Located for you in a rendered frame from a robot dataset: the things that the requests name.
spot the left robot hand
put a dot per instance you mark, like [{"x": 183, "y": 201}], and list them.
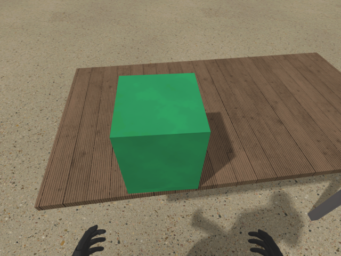
[{"x": 82, "y": 249}]

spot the right robot hand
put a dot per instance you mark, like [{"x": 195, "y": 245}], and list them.
[{"x": 271, "y": 249}]

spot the table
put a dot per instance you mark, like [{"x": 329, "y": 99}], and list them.
[{"x": 271, "y": 118}]

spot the carton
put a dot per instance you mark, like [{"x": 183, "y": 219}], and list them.
[{"x": 159, "y": 132}]

